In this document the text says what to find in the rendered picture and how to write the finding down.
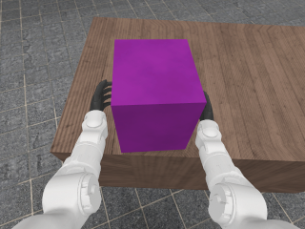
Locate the right robot upper arm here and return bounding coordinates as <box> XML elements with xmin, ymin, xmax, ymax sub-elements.
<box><xmin>208</xmin><ymin>181</ymin><xmax>300</xmax><ymax>229</ymax></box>

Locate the left robot forearm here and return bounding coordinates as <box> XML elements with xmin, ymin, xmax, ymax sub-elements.
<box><xmin>42</xmin><ymin>110</ymin><xmax>109</xmax><ymax>212</ymax></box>

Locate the robot left hand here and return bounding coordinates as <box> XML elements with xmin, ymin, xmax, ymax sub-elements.
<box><xmin>90</xmin><ymin>79</ymin><xmax>112</xmax><ymax>112</ymax></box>

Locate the left robot upper arm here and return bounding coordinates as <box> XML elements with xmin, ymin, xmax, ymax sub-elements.
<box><xmin>11</xmin><ymin>171</ymin><xmax>102</xmax><ymax>229</ymax></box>

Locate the pedestal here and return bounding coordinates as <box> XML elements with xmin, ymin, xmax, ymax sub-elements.
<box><xmin>50</xmin><ymin>16</ymin><xmax>305</xmax><ymax>194</ymax></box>

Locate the robot right hand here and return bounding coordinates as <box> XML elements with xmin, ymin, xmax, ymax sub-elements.
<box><xmin>199</xmin><ymin>91</ymin><xmax>214</xmax><ymax>121</ymax></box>

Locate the carton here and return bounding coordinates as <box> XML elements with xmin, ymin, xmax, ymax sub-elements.
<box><xmin>111</xmin><ymin>39</ymin><xmax>207</xmax><ymax>153</ymax></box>

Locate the right robot forearm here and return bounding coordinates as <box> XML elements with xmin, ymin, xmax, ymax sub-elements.
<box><xmin>195</xmin><ymin>119</ymin><xmax>268</xmax><ymax>216</ymax></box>

